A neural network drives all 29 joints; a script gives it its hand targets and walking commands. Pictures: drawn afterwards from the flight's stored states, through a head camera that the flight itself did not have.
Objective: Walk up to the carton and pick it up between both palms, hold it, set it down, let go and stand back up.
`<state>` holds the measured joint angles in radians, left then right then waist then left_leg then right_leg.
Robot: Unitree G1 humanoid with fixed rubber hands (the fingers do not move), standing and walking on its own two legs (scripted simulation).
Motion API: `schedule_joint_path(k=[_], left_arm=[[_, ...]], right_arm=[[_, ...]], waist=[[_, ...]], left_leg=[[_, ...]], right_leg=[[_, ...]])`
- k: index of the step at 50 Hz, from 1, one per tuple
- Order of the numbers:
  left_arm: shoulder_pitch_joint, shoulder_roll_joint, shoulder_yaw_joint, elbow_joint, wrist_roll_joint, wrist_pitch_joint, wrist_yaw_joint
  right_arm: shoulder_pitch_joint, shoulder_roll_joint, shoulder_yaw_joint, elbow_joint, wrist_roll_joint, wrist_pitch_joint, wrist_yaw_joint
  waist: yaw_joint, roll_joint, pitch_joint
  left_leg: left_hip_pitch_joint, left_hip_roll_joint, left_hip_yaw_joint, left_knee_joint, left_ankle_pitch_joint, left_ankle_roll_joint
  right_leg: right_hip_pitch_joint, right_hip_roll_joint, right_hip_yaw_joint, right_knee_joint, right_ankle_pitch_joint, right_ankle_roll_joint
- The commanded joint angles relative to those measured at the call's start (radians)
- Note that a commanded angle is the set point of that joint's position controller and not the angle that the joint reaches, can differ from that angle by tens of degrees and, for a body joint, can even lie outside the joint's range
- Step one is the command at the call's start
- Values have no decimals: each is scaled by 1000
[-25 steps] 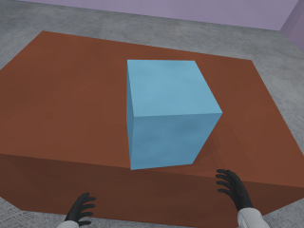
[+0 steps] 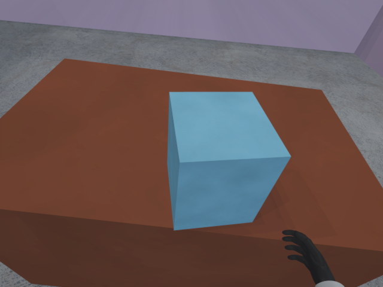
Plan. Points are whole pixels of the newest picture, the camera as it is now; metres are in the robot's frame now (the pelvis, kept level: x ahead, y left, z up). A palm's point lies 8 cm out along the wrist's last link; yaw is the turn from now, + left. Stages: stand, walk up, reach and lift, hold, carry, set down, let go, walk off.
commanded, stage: stand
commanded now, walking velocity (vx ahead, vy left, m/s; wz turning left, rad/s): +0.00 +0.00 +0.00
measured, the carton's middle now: (213, 160) +0.39 -0.01 +0.06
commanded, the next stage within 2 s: none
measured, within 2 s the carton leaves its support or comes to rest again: neither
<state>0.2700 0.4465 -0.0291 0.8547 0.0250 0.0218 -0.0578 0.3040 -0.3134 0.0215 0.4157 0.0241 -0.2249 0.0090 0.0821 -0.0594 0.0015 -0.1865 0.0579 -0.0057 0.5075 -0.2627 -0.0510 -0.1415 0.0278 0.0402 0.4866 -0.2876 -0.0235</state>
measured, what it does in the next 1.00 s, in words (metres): stands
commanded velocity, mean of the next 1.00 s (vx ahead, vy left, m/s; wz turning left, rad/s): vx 0.00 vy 0.00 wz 0.00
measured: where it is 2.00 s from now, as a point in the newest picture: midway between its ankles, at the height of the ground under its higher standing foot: outside the picture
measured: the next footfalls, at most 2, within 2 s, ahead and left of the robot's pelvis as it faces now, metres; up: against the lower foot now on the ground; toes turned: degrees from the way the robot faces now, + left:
none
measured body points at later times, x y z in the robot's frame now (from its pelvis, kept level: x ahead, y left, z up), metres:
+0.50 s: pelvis -0.01 +0.00 +0.00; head -0.03 +0.02 +0.45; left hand +0.07 +0.30 -0.13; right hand +0.20 -0.24 -0.01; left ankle +0.01 +0.14 -0.74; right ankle -0.01 -0.12 -0.74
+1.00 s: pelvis -0.01 +0.00 +0.00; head -0.03 +0.01 +0.45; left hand +0.04 +0.31 -0.13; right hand +0.20 -0.24 -0.01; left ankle +0.01 +0.14 -0.74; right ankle -0.01 -0.12 -0.74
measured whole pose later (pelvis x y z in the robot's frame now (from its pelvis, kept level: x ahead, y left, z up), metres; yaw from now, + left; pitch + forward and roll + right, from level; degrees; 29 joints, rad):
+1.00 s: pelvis -0.01 +0.00 +0.00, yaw +0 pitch -4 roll -1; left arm 0.19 0.38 -0.03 1.01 0.03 0.02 -0.07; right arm 0.28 -0.37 0.02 0.42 0.02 -0.25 0.02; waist 0.08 0.00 0.02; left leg -0.19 0.05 -0.01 0.51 -0.25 -0.04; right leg -0.14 0.02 0.04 0.49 -0.28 -0.02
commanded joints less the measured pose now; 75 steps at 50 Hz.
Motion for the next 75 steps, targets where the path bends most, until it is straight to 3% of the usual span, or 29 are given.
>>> schedule_joint_path(k=[1, 2, 5, 7, 8, 9, 10, 13, 15, 16, 17, 25, 28, 30, 32, 35, 37, 39, 44, 46, 47, 48, 51, 54, 61, 66, 67, 69, 75], left_arm=[[-140, 157, 80, -70, 23, -45, -8], [-67, 156, 85, -40, 4, -35, -1], [-95, 174, 85, -17, 17, -50, 8], [-67, 157, 79, 14, 10, -46, -1], [-136, 164, 73, 5, 25, -54, -5], [-115, 174, 83, 9, 25, -43, 3], [-105, 151, 80, 4, 18, -40, -3], [-75, 154, 78, 35, 4, -32, 8], [-160, 198, 98, 23, 16, -53, 11], [-148, 147, 82, 25, 9, -49, 6], [-162, 176, 89, 34, 17, -47, 5], [-131, 152, 78, 92, -1, -37, 6], [-178, 136, 79, 69, 0, -41, -3], [-206, 163, 87, 76, -3, -40, -3], [-179, 155, 86, 72, 0, -41, -3], [-157, 144, 80, 82, -4, -36, 2], [-132, 161, 89, 106, 19, -25, 2], [-148, 145, 76, 89, 2, -22, -1], [-100, 175, 99, 109, 3, -30, -2], [-91, 157, 88, 107, -10, -21, 7], [-128, 191, 94, 101, -1, -21, 9], [-208, 164, 84, 90, 4, -22, 4], [-180, 170, 83, 91, -13, -19, 4], [-180, 138, 82, 90, -10, -22, -3], [-215, 153, 77, 108, 2, -25, 8], [-204, 169, 86, 93, -17, -25, -2], [-171, 186, 92, 111, -13, -21, 3], [-185, 179, 99, 106, 2, -6, 3], [-163, 175, 100, 113, -17, -10, -3]], right_arm=[[-86, -300, -123, 20, -55, 178, -9], [-119, -291, -119, 7, -72, 177, -11], [-58, -254, -101, 48, -47, 169, -15], [-114, -272, -112, 27, -61, 175, -17], [-87, -238, -98, 38, -57, 180, -14], [-35, -260, -101, 56, -58, 193, -8], [-40, -266, -94, 62, -59, 196, -20], [-97, -302, -109, 30, -71, 189, -18], [-40, -279, -103, 82, -58, 178, -21], [-30, -264, -103, 70, -56, 172, -24], [-101, -271, -99, 41, -61, 168, -24], [-104, -300, -114, 41, -68, 186, -27], [-87, -293, -114, 74, -62, 184, -22], [-109, -310, -109, 73, -60, 184, -26], [-22, -261, -95, 106, -52, 186, -22], [-107, -301, -118, 76, -62, 186, -29], [-29, -279, -101, 86, -71, 184, -38], [-124, -301, -112, 53, -55, 184, -32], [-84, -281, -110, 88, -58, 194, -31], [-140, -278, -112, 75, -59, 196, -29], [-103, -246, -96, 73, -48, 196, -36], [-86, -288, -119, 82, -53, 185, -29], [-112, -288, -112, 73, -56, 174, -29], [-89, -286, -104, 88, -63, 169, -36], [-92, -294, -109, 90, -54, 188, -42], [-115, -311, -114, 108, -53, 197, -37], [-115, -296, -113, 96, -47, 186, -35], [-86, -290, -109, 102, -46, 187, -25], [-129, -337, -120, 105, -54, 195, -35]], waist=[[-99, 289, 121], [-45, 328, 121], [-68, 240, 181], [-51, 396, 163], [-85, 238, 159], [-71, 329, 110], [-82, 256, 184], [-49, 467, 198], [-76, 259, 129], [-82, 253, 148], [-88, 350, 175], [-43, 388, 218], [-68, 278, 221], [-71, 426, 225], [-62, 266, 207], [-55, 395, 282], [-80, 248, 201], [-66, 383, 243], [-47, 288, 169], [-31, 367, 256], [-67, 279, 260], [-98, 341, 240], [-76, 258, 165], [-83, 378, 203], [-86, 279, 199], [-69, 332, 249], [-66, 247, 179], [-73, 374, 229], [-56, 320, 172]], left_leg=[[-136, -1, -45, -96, -263, 74], [-123, 2, -48, -96, -279, 87], [-158, 24, -101, -142, -263, 96], [-132, -10, -38, -109, -226, 88], [-143, 16, -65, -94, -203, 83], [-178, -12, -32, -132, -309, 78], [-226, 9, -75, -180, -370, 89], [-188, 11, -51, -171, -292, 82], [-92, 11, -63, -113, -163, 93], [-122, 18, -78, -134, -177, 105], [-135, 24, -72, -145, -158, 95], [-191, -21, -27, -138, -235, 66], [-165, 14, -65, -168, -291, 76], [-175, -2, -46, -171, -276, 67], [-187, 28, -76, -153, -290, 86], [-209, 3, -54, -171, -336, 82], [-229, -2, -58, -172, -420, 73], [-249, 12, -69, -211, -423, 71], [-195, 1, -62, -185, -392, 63], [-194, -16, -43, -143, -321, 60], [-181, -13, -31, -115, -270, 62], [-129, -29, -12, -112, -231, 57], [-63, 17, -66, -125, -131, 68], [-158, 0, -44, -201, -319, 51], [-178, 9, -63, -170, -288, 59], [-135, -25, -37, -142, -250, 67], [-108, -4, -61, -144, -281, 70], [-171, 3, -72, -209, -380, 69], [-193, 24, -88, -219, -437, 55]], right_leg=[[-200, -77, 74, -129, -209, -22], [-194, -97, 91, -128, -164, -23], [-172, -58, 48, -83, -94, -24], [-207, -91, 82, -136, -144, -22], [-170, -74, 50, -110, -141, -20], [-114, -63, 35, -81, -139, -15], [-145, -54, 37, -91, -153, -16], [-133, -96, 50, -87, -44, -12], [-134, -92, 79, -122, -61, -41], [-125, -82, 58, -105, -19, -29], [-140, -93, 59, -88, -35, -28], [-154, -110, 88, -133, -151, -23], [-209, -77, 52, -94, -132, -23], [-202, -104, 92, -135, -141, -29], [-162, -95, 91, -138, -168, -42], [-225, -87, 83, -114, -185, -28], [-162, -43, 15, -69, -240, -15], [-188, -68, 41, -56, -162, -18], [-154, -32, 18, -50, -193, -9], [-229, -93, 85, -112, -233, -31], [-243, -94, 102, -155, -252, -31], [-260, -110, 106, -155, -215, -28], [-207, -101, 82, -109, -127, -40], [-174, -76, 45, -91, -157, -10], [-145, -89, 70, -100, -159, -18], [-258, -102, 109, -146, -244, -29], [-229, -96, 98, -128, -259, -26], [-199, -87, 74, -96, -221, -17], [-141, -51, 35, -40, -182, -5]])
